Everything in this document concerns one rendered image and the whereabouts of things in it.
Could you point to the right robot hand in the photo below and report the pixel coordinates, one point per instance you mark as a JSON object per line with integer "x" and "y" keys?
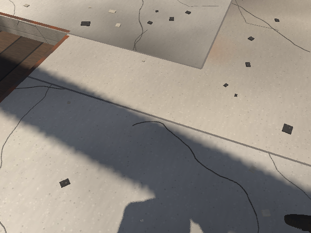
{"x": 302, "y": 222}

